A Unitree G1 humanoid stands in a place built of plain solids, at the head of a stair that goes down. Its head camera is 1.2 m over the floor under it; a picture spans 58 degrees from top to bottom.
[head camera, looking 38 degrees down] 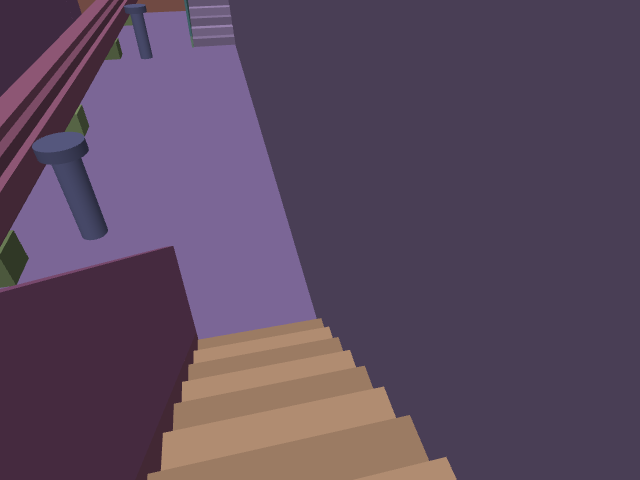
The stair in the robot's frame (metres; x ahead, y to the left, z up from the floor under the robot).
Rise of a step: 0.18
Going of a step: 0.25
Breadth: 0.97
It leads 13 degrees to the left of straight ahead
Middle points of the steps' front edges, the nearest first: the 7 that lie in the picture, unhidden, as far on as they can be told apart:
0.79 0.13 -0.35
1.03 0.18 -0.53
1.27 0.24 -0.71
1.51 0.29 -0.89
1.75 0.35 -1.06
1.99 0.40 -1.24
2.23 0.46 -1.42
